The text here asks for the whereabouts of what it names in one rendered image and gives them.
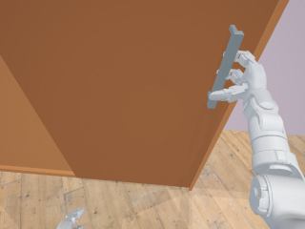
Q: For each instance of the robot right forearm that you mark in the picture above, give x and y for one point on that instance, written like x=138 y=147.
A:
x=271 y=151

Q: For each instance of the robot right upper arm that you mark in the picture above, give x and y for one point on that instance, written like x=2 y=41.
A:
x=279 y=200

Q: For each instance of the wardrobe door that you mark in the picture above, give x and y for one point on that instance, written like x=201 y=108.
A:
x=24 y=140
x=122 y=85

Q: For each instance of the handle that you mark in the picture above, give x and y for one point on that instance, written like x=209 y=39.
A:
x=226 y=63

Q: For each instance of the left robot hand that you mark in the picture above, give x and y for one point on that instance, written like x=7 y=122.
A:
x=71 y=219

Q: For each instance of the right robot hand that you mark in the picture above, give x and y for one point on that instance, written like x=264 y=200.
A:
x=253 y=78

